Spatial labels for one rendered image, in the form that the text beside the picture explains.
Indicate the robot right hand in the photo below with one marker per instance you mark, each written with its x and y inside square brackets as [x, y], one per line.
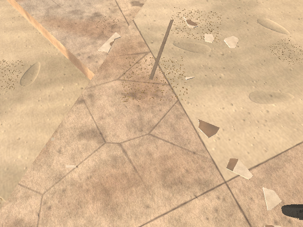
[293, 210]

